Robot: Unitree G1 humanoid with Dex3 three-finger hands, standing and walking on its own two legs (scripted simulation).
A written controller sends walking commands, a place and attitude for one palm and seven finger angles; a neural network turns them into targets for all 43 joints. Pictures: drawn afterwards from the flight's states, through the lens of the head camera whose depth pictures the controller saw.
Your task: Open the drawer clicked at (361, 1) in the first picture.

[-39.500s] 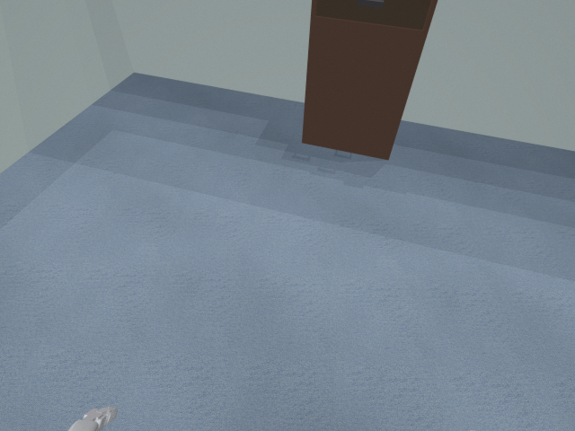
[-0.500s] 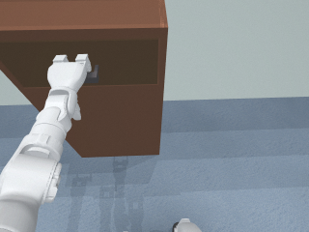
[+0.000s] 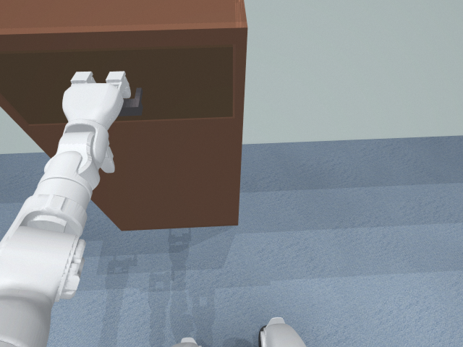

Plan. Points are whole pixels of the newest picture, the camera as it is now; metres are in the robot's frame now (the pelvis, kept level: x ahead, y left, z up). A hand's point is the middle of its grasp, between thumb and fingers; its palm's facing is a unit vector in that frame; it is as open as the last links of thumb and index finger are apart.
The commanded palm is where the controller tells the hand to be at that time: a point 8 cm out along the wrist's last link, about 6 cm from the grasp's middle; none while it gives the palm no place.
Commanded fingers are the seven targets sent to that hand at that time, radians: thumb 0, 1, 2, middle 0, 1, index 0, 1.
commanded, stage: lower the fingers behind the handle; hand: left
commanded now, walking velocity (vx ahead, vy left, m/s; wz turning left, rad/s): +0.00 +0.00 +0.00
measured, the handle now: (116, 100) +0.57 +0.21 +0.06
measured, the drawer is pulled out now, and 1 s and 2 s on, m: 0.00 0.00 0.00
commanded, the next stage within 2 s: lift the hand off the handle in 0.06 s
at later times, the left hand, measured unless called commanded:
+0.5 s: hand (110, 124) +0.51 +0.21 +0.06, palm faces -0.01 +0.03 -1.00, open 13.8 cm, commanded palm +0.49 +0.22 +0.10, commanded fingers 0.00 -0.50 0.30 -0.30 -1.20 -0.30 -1.20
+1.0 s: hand (106, 98) +0.52 +0.21 +0.11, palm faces +0.03 +0.00 -1.00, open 13.8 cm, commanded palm +0.50 +0.21 +0.17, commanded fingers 0.00 -0.50 0.30 -0.30 -1.20 -0.30 -1.20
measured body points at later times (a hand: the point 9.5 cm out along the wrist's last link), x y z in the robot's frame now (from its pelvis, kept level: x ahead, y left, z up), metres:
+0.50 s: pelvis +0.00 +0.00 +0.00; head +0.10 -0.01 +0.43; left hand +0.50 +0.21 +0.12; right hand +0.02 -0.27 -0.14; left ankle -0.02 +0.11 -0.69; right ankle +0.06 -0.13 -0.69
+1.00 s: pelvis +0.02 +0.01 +0.02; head +0.10 -0.01 +0.46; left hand +0.51 +0.20 +0.16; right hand +0.03 -0.26 -0.12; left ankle -0.02 +0.11 -0.69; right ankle +0.06 -0.13 -0.69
